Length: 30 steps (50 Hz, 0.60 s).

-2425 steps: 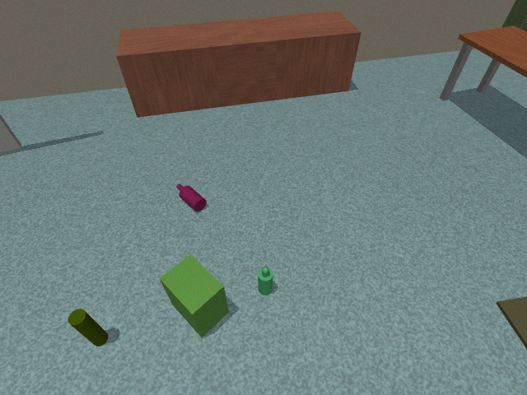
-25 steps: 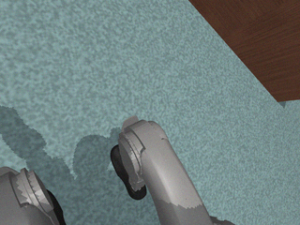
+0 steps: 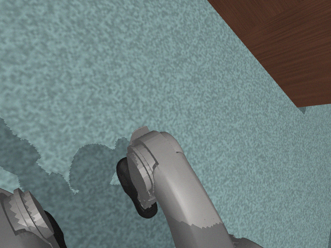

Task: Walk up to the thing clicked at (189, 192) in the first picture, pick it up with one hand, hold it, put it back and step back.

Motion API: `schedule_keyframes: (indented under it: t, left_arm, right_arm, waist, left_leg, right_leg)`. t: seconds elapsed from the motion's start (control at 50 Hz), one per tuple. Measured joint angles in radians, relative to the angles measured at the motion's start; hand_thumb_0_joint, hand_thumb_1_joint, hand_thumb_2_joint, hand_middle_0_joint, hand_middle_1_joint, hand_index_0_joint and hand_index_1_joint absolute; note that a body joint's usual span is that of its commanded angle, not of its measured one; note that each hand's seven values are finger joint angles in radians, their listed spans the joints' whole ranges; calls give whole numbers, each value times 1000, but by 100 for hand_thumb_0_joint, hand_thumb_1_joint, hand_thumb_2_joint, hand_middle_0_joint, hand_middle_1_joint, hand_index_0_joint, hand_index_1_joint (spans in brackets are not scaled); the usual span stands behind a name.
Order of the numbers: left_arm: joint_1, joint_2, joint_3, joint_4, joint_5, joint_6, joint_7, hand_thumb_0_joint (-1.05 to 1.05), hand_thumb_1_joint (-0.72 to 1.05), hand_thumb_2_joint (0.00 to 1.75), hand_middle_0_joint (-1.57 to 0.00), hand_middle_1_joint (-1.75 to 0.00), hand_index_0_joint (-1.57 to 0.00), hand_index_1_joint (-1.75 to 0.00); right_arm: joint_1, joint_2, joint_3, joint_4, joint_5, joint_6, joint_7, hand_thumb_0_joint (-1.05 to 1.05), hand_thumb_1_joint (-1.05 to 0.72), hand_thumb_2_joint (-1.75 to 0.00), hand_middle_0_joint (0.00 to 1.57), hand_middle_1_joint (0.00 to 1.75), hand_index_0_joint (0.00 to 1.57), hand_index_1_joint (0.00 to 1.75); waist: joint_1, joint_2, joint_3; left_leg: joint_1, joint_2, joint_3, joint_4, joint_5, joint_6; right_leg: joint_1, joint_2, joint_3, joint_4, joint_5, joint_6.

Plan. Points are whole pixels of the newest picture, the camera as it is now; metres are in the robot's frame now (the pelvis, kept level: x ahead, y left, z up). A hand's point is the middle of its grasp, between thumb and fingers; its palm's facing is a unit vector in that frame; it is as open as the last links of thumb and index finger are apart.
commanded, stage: rest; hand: left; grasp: from above
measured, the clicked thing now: out of the picture +0.50 +0.31 -0.29
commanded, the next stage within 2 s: open in 0.08 s
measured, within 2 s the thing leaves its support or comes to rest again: neither
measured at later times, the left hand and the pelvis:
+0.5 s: hand out of the picture +0.46 +0.31 -0.25, palm faces -0.03 -0.46 -0.89, open 11.2 cm; pelvis +0.00 +0.00 +0.00, yaw -1 degrees
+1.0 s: hand out of the picture +0.46 +0.31 -0.26, palm faces -0.03 -0.47 -0.88, open 13.6 cm; pelvis +0.00 +0.00 +0.00, yaw -1 degrees
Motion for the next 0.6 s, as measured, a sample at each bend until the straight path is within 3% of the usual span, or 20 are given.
schedule_keyframes:
  t: [0.28,0.4,0.6]
  left_arm:
    - [-7,23,-10,5,-11,-3,0,0,8,38,-71,-37,-72,-39]
    - [-1,33,-19,9,-1,-11,3,1,3,50,-62,-45,-60,-48]
    - [-1,43,-29,20,-15,-15,-2,0,-13,68,-45,-60,-43,-63]
  right_arm:
    - [0,-12,19,-17,-2,-4,-4,0,-92,-91,19,30,20,30]
    - [3,-10,23,-18,1,-5,-7,0,-91,-90,19,30,20,30]
    - [17,-11,32,-18,4,-15,-11,0,-91,-90,19,30,20,30]
  waist:
    - [-12,-10,14]
    - [-16,-7,12]
    - [-17,-6,7]
  left_leg:
    - [3,-1,-7,8,1,2]
    - [4,0,-10,9,1,2]
    - [4,3,-12,5,3,4]
  right_leg:
    - [7,1,-5,1,3,4]
    - [9,3,-8,-1,6,3]
    - [10,5,-10,-9,10,5]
